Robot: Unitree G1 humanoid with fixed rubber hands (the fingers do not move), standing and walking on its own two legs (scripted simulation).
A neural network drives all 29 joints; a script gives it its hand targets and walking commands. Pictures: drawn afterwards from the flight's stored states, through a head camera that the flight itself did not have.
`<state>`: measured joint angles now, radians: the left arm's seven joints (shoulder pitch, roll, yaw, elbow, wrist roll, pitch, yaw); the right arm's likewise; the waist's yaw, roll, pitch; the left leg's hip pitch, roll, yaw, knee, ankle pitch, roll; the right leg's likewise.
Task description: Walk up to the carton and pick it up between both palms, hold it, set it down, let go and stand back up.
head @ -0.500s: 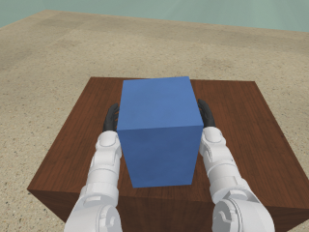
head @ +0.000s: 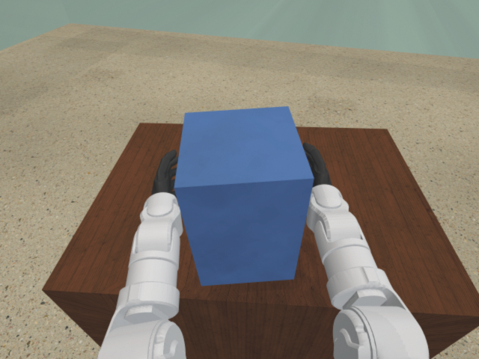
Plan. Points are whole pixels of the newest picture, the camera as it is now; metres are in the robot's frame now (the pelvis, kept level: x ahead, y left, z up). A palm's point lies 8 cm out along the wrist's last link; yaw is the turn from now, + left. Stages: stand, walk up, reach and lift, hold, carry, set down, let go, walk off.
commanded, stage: reach and lift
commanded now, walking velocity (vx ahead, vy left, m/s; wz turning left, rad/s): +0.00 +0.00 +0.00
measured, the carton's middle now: (242, 200) +0.39 -0.01 +0.10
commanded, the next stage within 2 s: hold in 1.56 s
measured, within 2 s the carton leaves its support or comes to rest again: neither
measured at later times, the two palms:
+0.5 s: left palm (155, 190) +0.36 +0.13 +0.17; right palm (324, 191) +0.36 -0.14 +0.15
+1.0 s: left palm (153, 182) +0.35 +0.13 +0.18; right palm (328, 185) +0.35 -0.14 +0.16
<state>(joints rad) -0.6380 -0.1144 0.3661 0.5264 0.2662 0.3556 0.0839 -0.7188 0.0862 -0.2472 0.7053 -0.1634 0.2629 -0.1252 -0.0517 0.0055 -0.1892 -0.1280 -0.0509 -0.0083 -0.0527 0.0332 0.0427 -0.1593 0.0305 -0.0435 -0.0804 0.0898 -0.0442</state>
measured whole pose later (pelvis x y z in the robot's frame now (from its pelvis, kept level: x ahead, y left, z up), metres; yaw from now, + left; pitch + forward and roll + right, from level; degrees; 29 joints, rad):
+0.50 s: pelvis +0.00 +0.00 +0.00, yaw -1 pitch +0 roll +0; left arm -0.51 -0.12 0.25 0.00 0.25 0.75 0.08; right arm -0.58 0.02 0.00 0.32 0.11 0.50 -0.23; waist -0.07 0.00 -0.04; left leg 0.03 -0.05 0.01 -0.02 -0.01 0.04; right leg -0.01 0.03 -0.03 -0.05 0.06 -0.04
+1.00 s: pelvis +0.00 +0.00 +0.00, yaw -2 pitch -2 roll +0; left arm -0.55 -0.14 0.28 -0.14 0.31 0.88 0.02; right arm -0.61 0.02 0.01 0.24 0.15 0.58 -0.25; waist -0.09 0.00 0.02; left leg 0.11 -0.04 0.01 -0.09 0.02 0.04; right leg 0.06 0.04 -0.02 -0.09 0.07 -0.04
